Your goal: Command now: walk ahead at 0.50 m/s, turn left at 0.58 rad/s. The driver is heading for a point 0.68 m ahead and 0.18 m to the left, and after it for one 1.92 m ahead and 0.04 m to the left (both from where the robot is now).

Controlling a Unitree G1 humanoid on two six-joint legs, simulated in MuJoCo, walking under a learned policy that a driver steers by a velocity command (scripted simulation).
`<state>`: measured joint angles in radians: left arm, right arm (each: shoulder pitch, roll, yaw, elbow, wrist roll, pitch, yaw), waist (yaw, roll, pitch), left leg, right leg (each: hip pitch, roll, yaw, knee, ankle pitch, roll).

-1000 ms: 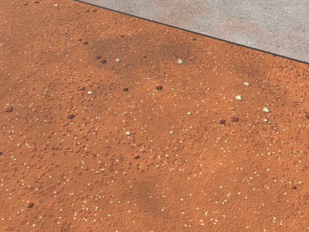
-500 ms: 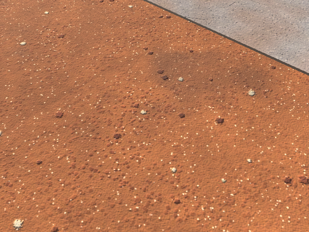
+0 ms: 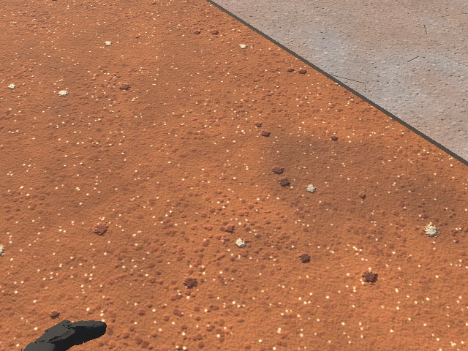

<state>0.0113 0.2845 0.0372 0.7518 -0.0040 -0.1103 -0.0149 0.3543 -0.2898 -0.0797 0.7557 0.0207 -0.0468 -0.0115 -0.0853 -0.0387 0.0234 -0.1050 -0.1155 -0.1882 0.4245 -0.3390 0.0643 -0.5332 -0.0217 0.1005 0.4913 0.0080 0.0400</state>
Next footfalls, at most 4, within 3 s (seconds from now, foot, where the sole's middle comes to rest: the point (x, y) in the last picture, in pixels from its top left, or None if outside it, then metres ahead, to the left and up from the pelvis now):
0.04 right None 0.19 -0.14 -0.77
0.58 left None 0.42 0.18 -0.77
1.04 right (171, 257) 0.77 0.14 -0.77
1.48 left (104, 296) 0.65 0.33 -0.77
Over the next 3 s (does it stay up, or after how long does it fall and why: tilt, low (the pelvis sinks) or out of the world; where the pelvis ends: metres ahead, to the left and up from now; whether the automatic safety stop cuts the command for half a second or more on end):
stays up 0.86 0.03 0.01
